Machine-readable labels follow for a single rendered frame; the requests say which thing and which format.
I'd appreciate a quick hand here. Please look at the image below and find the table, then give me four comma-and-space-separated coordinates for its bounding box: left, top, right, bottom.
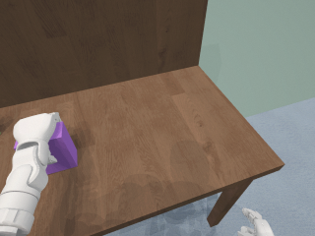
0, 0, 284, 236

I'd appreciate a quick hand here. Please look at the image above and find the left robot forearm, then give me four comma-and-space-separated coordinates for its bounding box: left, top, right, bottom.
0, 138, 49, 236

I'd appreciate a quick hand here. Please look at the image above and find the right robot hand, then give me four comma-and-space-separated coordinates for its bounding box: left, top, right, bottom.
237, 207, 275, 236

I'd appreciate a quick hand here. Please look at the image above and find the left robot hand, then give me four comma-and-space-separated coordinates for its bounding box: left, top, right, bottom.
13, 112, 61, 165

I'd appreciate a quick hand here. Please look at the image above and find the sponge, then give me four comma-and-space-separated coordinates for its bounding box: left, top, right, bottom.
14, 121, 78, 175

